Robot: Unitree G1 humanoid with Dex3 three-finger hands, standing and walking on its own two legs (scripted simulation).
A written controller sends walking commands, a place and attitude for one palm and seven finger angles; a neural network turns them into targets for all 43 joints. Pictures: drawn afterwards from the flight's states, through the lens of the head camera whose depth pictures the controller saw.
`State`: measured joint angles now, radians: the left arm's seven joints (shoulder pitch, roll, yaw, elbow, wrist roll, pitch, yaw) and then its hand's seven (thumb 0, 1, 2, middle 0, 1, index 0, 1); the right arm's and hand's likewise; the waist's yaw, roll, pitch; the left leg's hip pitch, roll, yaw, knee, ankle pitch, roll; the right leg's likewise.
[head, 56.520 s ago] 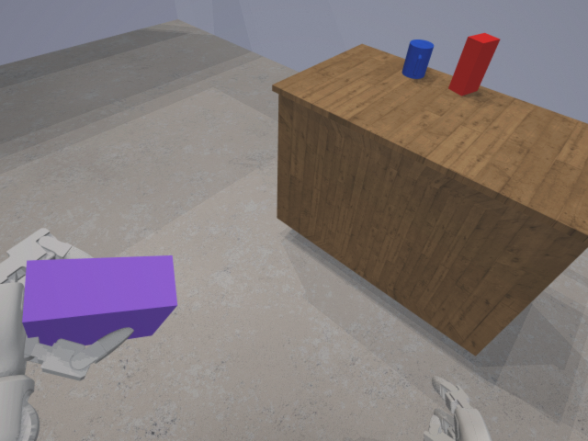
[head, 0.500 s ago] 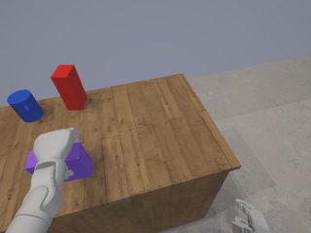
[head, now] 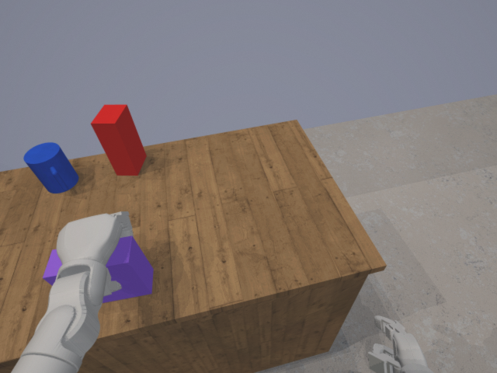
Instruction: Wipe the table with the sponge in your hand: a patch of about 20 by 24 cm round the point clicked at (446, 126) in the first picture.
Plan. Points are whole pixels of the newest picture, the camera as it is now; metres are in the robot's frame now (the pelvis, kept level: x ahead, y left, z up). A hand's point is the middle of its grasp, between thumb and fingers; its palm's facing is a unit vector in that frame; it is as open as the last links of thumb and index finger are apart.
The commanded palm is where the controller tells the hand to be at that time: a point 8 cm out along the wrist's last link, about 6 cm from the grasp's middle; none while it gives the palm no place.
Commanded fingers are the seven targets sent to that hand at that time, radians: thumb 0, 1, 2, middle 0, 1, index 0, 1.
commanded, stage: lift the sponge slowly off the table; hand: left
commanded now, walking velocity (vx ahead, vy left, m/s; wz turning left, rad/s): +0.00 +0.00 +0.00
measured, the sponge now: (109, 278) +0.26 +0.30 -0.02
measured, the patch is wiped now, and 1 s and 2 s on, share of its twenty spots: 1.00 1.00 1.00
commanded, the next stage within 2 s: bring the sponge back beside the body in 1.74 s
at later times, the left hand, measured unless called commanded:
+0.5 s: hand (110, 243) +0.27 +0.27 +0.08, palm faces -0.01 -0.09 -1.00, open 9.5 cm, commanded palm +0.25 +0.27 +0.14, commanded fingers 0.00 0.10 1.30 -1.20 -1.60 -1.20 -1.60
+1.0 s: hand (97, 228) +0.28 +0.28 +0.10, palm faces -0.02 -0.08 -1.00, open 9.5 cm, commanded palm +0.26 +0.28 +0.17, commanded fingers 0.00 0.10 1.30 -1.20 -1.60 -1.20 -1.60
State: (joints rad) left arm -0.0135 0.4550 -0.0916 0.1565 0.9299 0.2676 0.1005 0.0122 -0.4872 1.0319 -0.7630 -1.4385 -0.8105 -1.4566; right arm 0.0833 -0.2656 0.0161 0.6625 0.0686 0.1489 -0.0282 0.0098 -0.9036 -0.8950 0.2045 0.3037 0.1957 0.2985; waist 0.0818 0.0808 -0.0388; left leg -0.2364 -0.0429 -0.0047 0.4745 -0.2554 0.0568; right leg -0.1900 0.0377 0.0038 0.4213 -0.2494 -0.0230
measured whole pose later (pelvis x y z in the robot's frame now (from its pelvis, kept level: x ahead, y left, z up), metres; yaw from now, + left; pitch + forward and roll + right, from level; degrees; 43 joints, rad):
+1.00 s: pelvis +0.00 -0.01 +0.01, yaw +0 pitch -2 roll +0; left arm -0.11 0.54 -0.05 0.07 0.88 0.32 -0.06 0.00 -0.50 1.03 -0.79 -1.41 -0.84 -1.43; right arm 0.03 -0.29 0.04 0.67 0.07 0.15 -0.05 0.01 -0.90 -0.90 0.20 0.30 0.20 0.30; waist 0.09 0.10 0.01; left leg -0.14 -0.04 -0.02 0.38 -0.21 0.04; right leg -0.10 0.05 0.00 0.34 -0.21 -0.04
